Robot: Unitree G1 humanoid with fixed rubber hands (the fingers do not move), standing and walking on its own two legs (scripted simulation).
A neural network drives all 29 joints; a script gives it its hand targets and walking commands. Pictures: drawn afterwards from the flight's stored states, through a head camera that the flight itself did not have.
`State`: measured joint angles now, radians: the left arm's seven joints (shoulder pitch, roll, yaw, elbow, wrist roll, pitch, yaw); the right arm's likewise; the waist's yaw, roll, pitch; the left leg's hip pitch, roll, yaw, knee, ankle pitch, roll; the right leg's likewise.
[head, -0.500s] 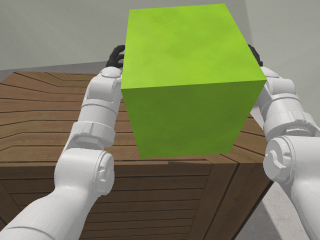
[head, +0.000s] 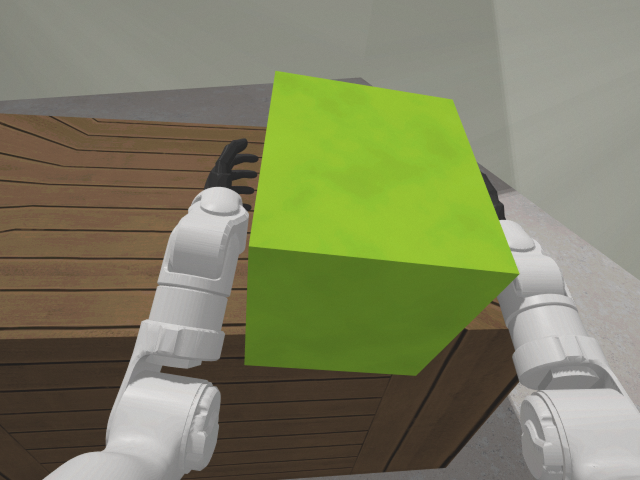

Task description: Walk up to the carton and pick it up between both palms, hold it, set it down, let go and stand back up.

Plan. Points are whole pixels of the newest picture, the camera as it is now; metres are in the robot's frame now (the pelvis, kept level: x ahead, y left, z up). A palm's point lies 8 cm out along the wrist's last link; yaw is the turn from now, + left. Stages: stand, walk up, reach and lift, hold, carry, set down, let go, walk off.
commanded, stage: hold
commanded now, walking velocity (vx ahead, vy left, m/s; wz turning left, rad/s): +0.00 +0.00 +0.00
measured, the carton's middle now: (349, 231) +0.39 +0.01 +0.15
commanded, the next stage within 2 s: set down in 1.46 s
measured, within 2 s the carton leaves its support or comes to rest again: neither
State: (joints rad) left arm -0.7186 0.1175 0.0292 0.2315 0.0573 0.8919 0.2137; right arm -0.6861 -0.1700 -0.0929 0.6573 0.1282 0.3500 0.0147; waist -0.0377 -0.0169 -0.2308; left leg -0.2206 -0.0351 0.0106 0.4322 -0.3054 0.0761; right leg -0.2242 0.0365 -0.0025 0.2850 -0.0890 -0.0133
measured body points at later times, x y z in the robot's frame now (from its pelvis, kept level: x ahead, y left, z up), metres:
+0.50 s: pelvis +0.01 -0.06 +0.01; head -0.04 -0.04 +0.46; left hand +0.37 +0.12 +0.27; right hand +0.39 -0.21 +0.27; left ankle -0.06 +0.02 -0.73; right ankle -0.02 -0.18 -0.73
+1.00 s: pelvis -0.07 -0.07 +0.00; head -0.17 -0.06 +0.44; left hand +0.28 +0.12 +0.29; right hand +0.31 -0.21 +0.32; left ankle -0.07 +0.02 -0.75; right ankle -0.03 -0.18 -0.75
